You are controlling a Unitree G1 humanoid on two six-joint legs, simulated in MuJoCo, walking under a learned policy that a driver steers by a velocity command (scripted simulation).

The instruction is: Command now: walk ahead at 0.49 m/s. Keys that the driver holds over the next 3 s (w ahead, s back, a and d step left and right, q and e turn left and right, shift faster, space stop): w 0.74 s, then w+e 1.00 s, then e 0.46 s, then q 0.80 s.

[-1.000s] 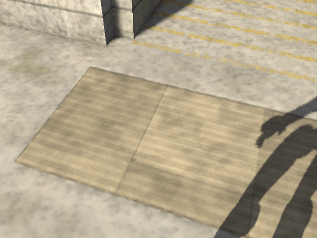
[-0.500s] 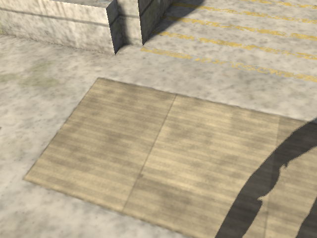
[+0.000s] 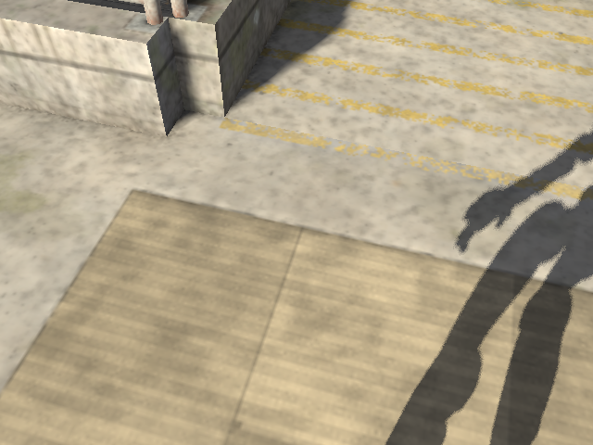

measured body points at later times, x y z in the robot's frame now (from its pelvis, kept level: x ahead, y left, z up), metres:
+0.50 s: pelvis +0.29 -0.07 +0.00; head +0.32 -0.08 +0.45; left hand +0.39 +0.20 -0.11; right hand +0.37 -0.35 -0.14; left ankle +0.25 +0.09 -0.66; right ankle +0.34 -0.15 -0.74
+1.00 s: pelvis +0.58 -0.01 -0.01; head +0.61 +0.00 +0.44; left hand +0.62 +0.27 -0.15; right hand +0.71 -0.28 -0.11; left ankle +0.64 +0.09 -0.74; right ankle +0.45 -0.14 -0.65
